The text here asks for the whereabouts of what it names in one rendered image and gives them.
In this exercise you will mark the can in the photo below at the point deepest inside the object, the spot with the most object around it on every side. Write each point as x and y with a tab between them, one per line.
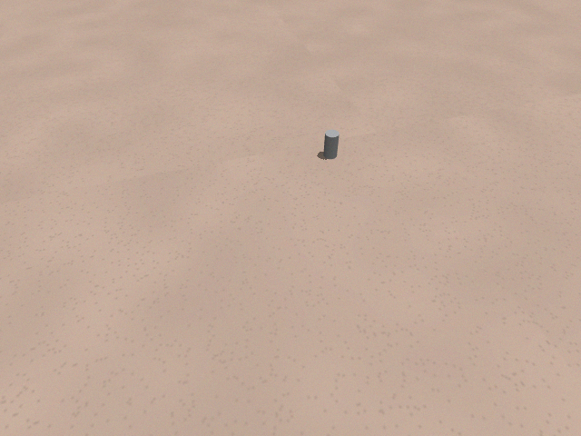
331	144

